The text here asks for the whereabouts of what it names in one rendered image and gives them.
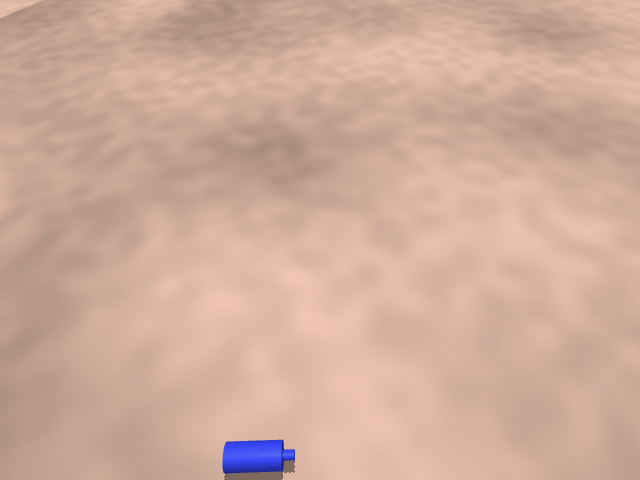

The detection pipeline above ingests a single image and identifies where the bottle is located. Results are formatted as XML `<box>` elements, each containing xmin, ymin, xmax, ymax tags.
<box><xmin>222</xmin><ymin>440</ymin><xmax>295</xmax><ymax>473</ymax></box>

